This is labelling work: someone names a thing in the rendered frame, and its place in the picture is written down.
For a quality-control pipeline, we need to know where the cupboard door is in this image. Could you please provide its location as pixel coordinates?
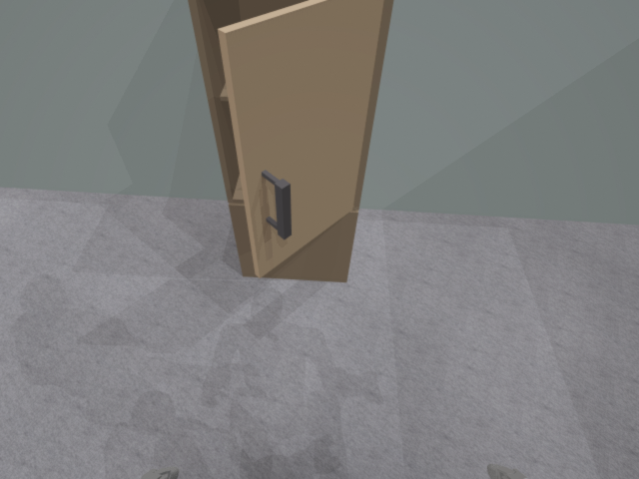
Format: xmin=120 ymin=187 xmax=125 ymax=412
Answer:
xmin=218 ymin=0 xmax=384 ymax=278

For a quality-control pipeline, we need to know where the handle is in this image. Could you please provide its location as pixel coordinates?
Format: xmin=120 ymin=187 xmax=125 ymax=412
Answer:
xmin=262 ymin=170 xmax=292 ymax=240

